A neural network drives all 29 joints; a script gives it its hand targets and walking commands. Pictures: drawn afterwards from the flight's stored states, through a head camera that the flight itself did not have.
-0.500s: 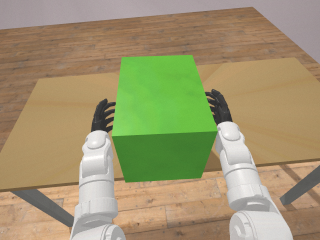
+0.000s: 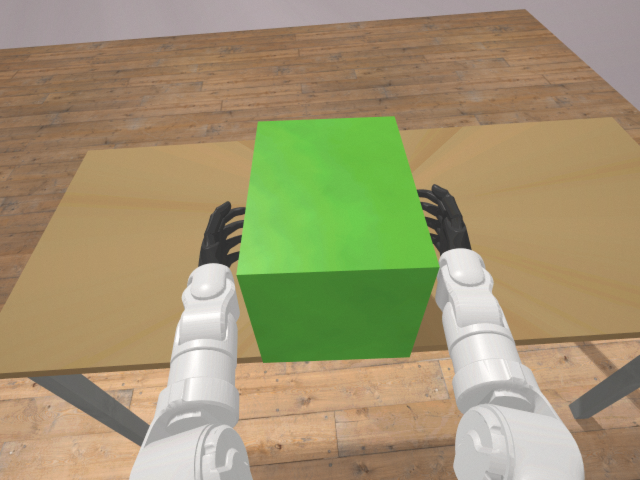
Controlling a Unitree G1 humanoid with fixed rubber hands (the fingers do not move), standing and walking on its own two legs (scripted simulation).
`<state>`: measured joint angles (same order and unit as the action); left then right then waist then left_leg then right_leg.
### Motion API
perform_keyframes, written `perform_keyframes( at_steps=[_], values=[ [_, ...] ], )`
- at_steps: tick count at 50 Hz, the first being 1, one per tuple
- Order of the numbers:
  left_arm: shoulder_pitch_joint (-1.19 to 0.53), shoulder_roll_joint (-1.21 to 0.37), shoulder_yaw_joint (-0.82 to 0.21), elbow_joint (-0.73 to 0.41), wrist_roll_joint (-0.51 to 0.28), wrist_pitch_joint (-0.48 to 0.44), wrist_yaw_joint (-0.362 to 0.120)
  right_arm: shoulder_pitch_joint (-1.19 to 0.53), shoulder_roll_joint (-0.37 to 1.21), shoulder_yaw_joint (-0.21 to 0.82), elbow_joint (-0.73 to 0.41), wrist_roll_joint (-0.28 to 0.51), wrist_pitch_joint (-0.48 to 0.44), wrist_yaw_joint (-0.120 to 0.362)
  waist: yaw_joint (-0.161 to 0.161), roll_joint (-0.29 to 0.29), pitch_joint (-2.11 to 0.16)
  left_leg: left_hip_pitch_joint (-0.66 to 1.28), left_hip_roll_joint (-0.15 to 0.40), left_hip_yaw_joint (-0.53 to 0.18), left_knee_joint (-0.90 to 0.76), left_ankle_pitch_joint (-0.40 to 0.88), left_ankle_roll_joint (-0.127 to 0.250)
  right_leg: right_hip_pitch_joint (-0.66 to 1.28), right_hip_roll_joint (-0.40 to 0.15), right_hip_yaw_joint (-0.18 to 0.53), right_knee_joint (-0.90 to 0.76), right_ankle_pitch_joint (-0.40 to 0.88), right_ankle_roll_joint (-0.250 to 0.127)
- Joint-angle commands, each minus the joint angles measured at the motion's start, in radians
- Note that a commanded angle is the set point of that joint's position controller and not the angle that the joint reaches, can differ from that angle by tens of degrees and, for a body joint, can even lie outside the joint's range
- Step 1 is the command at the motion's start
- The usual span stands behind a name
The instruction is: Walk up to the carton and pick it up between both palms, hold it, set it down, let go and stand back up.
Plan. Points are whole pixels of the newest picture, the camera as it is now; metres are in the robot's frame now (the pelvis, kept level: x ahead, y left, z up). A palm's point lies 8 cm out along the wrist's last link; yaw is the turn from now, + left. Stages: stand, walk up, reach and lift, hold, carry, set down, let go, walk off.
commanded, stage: set down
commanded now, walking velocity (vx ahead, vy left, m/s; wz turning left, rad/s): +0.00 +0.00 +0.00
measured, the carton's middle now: (331, 235) +0.46 -0.04 +0.02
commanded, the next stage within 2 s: none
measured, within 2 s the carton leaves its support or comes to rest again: rests again in 0.76 s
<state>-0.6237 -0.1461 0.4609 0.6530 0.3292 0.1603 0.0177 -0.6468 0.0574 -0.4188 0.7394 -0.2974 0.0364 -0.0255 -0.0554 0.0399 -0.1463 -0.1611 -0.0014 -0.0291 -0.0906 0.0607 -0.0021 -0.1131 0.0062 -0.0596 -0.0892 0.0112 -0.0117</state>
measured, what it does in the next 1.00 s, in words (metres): stands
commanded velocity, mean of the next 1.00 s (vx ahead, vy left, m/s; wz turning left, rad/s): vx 0.00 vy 0.00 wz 0.00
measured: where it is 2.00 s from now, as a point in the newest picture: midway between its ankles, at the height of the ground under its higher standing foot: outside the picture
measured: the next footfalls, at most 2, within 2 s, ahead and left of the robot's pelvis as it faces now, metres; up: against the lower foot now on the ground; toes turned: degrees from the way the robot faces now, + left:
none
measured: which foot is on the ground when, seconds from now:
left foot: down 0.00-1.00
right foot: down 0.00-1.00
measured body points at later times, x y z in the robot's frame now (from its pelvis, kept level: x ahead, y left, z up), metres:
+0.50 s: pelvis +0.01 +0.00 +0.00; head +0.07 -0.01 +0.44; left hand +0.43 +0.12 +0.04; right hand +0.42 -0.19 +0.04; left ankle -0.01 +0.12 -0.75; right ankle -0.04 -0.11 -0.75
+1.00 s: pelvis +0.01 +0.01 -0.01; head +0.08 -0.01 +0.44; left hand +0.43 +0.12 +0.02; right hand +0.42 -0.19 +0.02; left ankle -0.01 +0.12 -0.75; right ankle -0.04 -0.11 -0.75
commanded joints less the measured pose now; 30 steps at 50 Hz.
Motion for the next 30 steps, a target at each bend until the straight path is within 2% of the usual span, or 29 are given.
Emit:
perform_keyframes(
  at_steps=[1, 17, 24, 30],
  values=[
    [-0.649, -0.428, -0.333, -0.110, -0.041, -0.130, -0.107, -0.565, 0.444, 0.310, -0.072, -0.007, -0.080, 0.123, -0.005, -0.044, -0.594, 0.114, -0.040, 0.025, -0.004, 0.301, 0.035, 0.347, 0.049, 0.007, 0.114, 0.540, 0.039],
    [-0.674, -0.447, -0.315, 0.018, -0.024, -0.229, -0.087, -0.583, 0.462, 0.246, 0.001, -0.065, -0.161, 0.127, 0.006, -0.040, -0.671, 0.088, -0.030, 0.034, 0.031, 0.376, 0.029, 0.283, 0.045, 0.011, 0.118, 0.569, 0.028],
    [-0.666, -0.470, -0.332, 0.058, -0.035, -0.269, -0.067, -0.571, 0.485, 0.277, 0.035, -0.052, -0.200, 0.115, 0.012, -0.046, -0.719, 0.066, -0.033, 0.045, 0.062, 0.449, 0.033, 0.298, 0.040, 0.024, 0.148, 0.662, 0.019],
    [-0.663, -0.475, -0.341, 0.083, -0.041, -0.300, -0.057, -0.565, 0.490, 0.296, 0.056, -0.042, -0.229, 0.105, 0.017, -0.050, -0.742, 0.051, -0.032, 0.049, 0.082, 0.479, 0.031, 0.290, 0.036, 0.034, 0.167, 0.692, 0.017]
  ],
)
